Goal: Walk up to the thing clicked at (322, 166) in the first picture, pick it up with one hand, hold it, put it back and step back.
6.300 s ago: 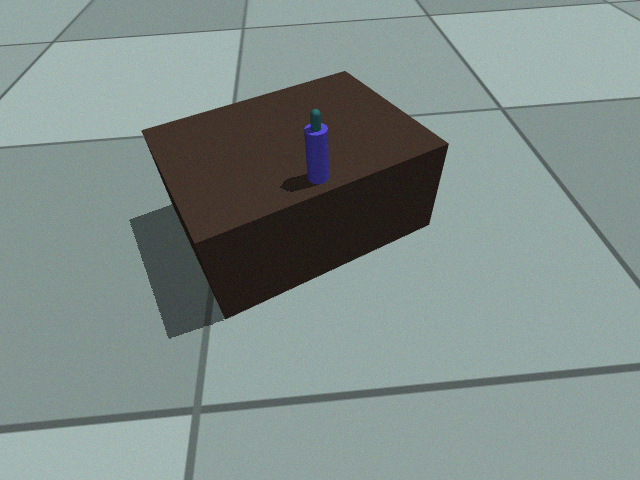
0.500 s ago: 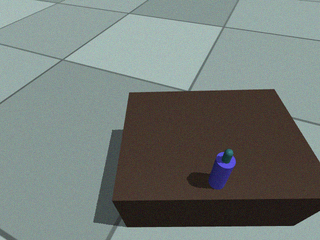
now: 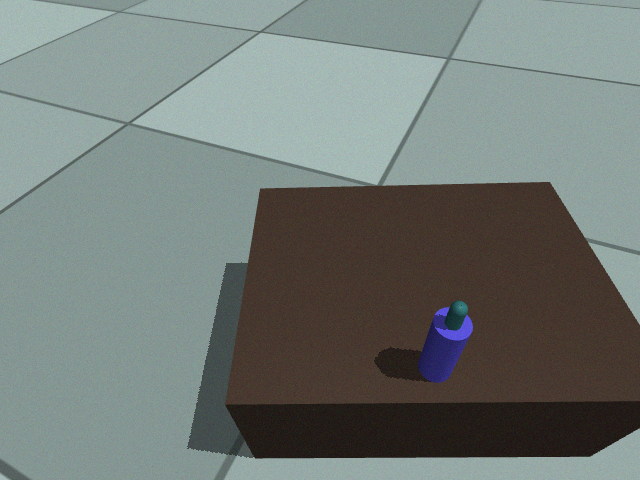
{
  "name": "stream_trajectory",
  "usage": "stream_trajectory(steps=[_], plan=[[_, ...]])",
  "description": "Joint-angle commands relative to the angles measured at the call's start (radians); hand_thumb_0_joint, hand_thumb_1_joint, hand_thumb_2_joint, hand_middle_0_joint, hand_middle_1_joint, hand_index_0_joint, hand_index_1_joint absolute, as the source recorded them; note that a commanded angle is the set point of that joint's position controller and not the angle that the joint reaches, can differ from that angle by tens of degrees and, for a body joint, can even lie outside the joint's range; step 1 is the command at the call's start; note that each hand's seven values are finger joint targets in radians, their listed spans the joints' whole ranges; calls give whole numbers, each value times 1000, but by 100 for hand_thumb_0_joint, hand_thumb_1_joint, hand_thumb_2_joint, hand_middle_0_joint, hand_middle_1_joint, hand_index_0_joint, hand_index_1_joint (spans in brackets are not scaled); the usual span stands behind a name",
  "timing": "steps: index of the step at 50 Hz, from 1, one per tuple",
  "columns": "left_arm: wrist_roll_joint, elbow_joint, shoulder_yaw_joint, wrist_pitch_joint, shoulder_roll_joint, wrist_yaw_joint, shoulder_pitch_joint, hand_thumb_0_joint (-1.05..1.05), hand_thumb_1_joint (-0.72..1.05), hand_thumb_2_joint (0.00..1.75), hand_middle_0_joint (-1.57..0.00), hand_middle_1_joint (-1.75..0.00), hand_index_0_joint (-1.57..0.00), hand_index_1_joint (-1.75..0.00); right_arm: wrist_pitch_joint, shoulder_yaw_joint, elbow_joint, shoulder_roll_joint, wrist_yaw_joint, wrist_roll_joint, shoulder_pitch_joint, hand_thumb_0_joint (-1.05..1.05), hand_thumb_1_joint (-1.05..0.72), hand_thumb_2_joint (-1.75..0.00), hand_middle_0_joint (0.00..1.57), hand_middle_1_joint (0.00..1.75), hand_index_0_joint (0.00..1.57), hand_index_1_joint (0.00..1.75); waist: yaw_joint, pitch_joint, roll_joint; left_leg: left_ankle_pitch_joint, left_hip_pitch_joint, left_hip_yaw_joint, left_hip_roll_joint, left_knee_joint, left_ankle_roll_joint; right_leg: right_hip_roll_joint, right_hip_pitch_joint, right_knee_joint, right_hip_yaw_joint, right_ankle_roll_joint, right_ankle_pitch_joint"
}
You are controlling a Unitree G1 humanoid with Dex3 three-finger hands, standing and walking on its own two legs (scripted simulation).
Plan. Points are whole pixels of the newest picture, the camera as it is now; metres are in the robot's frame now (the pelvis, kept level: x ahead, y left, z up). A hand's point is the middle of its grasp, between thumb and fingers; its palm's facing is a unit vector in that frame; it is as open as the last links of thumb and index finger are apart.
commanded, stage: stand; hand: right
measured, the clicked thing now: (446, 339) +0.44 -0.23 -0.24
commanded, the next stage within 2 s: go down in 0.68 s
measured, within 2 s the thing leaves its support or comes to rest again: neither
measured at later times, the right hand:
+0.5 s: hand out of the picture +0.07 -0.25 -0.16, palm faces -0.02 +0.94 -0.34, open 7.4 cm
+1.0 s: hand out of the picture +0.15 -0.24 -0.15, palm faces +0.07 +0.95 -0.31, open 10.5 cm
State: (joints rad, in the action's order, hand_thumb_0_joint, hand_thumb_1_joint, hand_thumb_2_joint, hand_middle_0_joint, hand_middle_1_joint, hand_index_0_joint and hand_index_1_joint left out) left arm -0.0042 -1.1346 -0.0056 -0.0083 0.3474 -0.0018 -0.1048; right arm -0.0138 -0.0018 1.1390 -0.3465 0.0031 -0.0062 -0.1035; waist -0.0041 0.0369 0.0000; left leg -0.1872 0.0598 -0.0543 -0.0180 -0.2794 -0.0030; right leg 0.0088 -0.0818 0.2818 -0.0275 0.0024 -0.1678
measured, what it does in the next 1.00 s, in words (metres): stands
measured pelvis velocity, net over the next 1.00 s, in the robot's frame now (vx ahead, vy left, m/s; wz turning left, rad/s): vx -0.02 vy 0.00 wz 0.00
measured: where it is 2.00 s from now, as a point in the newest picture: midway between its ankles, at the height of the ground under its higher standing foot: outside the picture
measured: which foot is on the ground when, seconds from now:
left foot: down 0.00-1.00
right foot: down 0.00-1.00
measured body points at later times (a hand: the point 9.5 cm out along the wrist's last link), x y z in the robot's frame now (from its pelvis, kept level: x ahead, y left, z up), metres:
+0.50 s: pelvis +0.00 +0.00 +0.00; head +0.01 +0.00 +0.45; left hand +0.07 +0.30 -0.13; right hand +0.07 -0.30 -0.13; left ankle -0.02 +0.12 -0.75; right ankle -0.01 -0.12 -0.75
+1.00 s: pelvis -0.02 +0.00 -0.01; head +0.03 +0.00 +0.43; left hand +0.15 +0.29 -0.12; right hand +0.14 -0.29 -0.13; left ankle -0.02 +0.12 -0.75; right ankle -0.01 -0.12 -0.75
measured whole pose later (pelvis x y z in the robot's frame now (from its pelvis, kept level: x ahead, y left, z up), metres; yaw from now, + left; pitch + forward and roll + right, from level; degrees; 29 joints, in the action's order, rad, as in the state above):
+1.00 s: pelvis -0.02 +0.00 -0.01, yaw +0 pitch +4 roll +0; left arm 0.05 -0.85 0.08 -0.08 0.31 -0.04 -0.04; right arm 0.06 -0.08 0.98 -0.31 0.00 0.02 0.04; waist 0.00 0.04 0.01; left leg -0.27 0.32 -0.05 -0.02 -0.52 0.00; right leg 0.01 -0.34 0.52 -0.03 0.00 -0.24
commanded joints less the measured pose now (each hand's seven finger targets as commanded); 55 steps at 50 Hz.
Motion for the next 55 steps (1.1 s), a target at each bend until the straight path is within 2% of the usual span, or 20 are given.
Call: stream_trajectory(steps=[1,13,27,35,38,39,40,41,42,43,44,45,46,47,49,51,52,53,54,55], plan=[[-7,56,42,-24,213,-9,41,0,90,90,-20,-30,-20,-30,-22,-38,-57,-217,-15,-3,47,0,-90,-90,20,30,20,30,5,-77,-9,202,-19,106,-137,32,21,139,4,-26,105,-24,202],[-2,53,41,-25,217,-9,35,0,90,90,-20,-30,-20,-30,-19,-35,-54,-213,-13,-5,33,0,-90,-90,20,30,20,30,2,-66,-15,141,5,105,-129,43,19,138,0,-35,108,-26,155],[-3,54,39,-25,216,-10,35,0,90,90,-20,-30,-20,-30,-19,-36,-50,-212,-13,-5,25,0,-90,-90,20,30,20,30,2,-62,-3,148,13,112,-128,40,18,140,10,-35,109,-28,168],[-6,56,39,-28,218,-11,30,0,90,90,-20,-30,-20,-30,-18,-37,-55,-217,-13,-4,28,0,-90,-90,20,30,20,30,3,-70,5,200,-14,113,-135,25,19,138,-2,-26,100,-25,203],[-4,54,39,-28,217,-11,27,0,90,90,-20,-30,-20,-30,-19,-34,-57,-213,-13,-3,25,0,-90,-90,20,30,20,30,1,-58,-13,178,3,109,-131,30,18,141,5,-33,106,-25,203],[-3,53,41,-27,219,-11,31,0,82,82,-12,-22,-12,-22,-19,-33,-55,-212,-13,-4,20,0,-82,-82,12,22,12,22,0,-56,-11,172,5,109,-131,31,19,144,11,-30,109,-26,203],[80,404,34,-132,49,-19,382,0,74,74,-4,-14,-4,-14,-95,1,-406,-9,-23,77,371,0,-74,-74,4,14,4,14,17,-47,78,109,170,25,4,-81,9,2,-114,80,-7,-16,92],[83,447,42,-154,118,-32,359,0,66,66,-2,-6,-2,-6,-101,-27,-462,-106,-30,72,337,0,-66,-66,2,7,3,7,-7,-77,41,56,132,17,14,-78,10,9,-104,75,7,-14,44],[81,331,81,-138,183,-38,252,0,58,58,-2,-4,-2,-5,-56,-46,-278,-140,-36,65,184,0,-58,-58,2,6,3,6,-23,-46,18,18,152,9,18,-86,11,5,-132,83,6,-18,16],[81,273,126,-121,221,-40,171,0,50,50,-2,-4,-2,-5,-28,-79,-225,-169,-31,61,144,0,-50,-50,1,7,2,7,4,-21,5,20,209,2,14,-120,4,-1,-152,115,5,-16,14],[81,320,146,-108,212,-45,106,0,42,42,-2,-4,-2,-5,-3,-120,-203,-197,-34,56,140,0,-42,-42,2,7,3,7,16,-110,-31,69,202,-1,15,-148,0,-1,-148,150,8,-19,60],[82,412,158,-112,233,-58,109,0,34,34,-2,-4,-3,-4,10,-136,-245,-235,-41,49,183,0,-34,-34,2,7,3,7,34,-241,-45,127,153,-1,15,-160,0,3,-109,169,15,-18,116],[76,429,155,-112,218,-64,113,0,29,26,-2,-5,-3,-4,25,-141,-274,-246,-40,41,238,0,-26,-27,3,6,3,6,24,-304,-38,164,144,5,12,-180,2,1,-109,196,16,-16,158],[61,348,149,-99,183,-64,44,0,23,22,-2,-5,-3,-4,48,-136,-244,-239,-32,25,245,0,-23,-25,4,6,4,6,14,-271,-10,181,187,13,12,-207,8,-1,-141,217,16,-14,179],[32,311,168,-82,129,-50,-68,0,12,18,-3,-5,-4,-4,103,-183,-193,-229,-3,-6,99,0,-13,-20,4,5,5,5,10,-247,-29,194,229,13,17,-241,9,-10,-189,264,4,-25,185],[30,525,197,-92,184,-35,-44,0,-3,14,-4,-6,-6,-4,150,-199,-326,-237,15,-7,45,0,-3,-16,5,5,5,5,15,-413,-20,242,158,5,21,-252,8,-13,-133,272,2,-20,224],[34,515,191,-81,174,-28,-86,0,-6,12,-4,-6,-6,-4,181,-199,-377,-246,27,-6,21,0,0,-14,5,5,5,5,6,-365,23,235,184,3,24,-244,12,-16,-146,266,-3,-18,221],[39,449,162,-67,123,-22,-140,0,-11,10,-5,-6,-7,-4,210,-191,-403,-244,38,-9,25,0,4,-13,5,5,5,5,1,-269,67,192,228,1,24,-237,16,-16,-184,258,-7,-17,177],[44,451,143,-61,99,-17,-119,0,-17,10,-5,-6,-6,-4,233,-179,-426,-235,47,-8,50,0,9,-13,5,5,5,5,4,-220,79,154,261,0,23,-238,16,-17,-219,263,-8,-18,136],[48,520,154,-65,121,-17,-62,0,-22,9,-5,-6,-6,-5,249,-177,-468,-236,49,-1,77,0,16,-12,4,5,5,5,11,-222,55,109,269,-1,25,-235,14,-12,-239,262,-5,-21,87]])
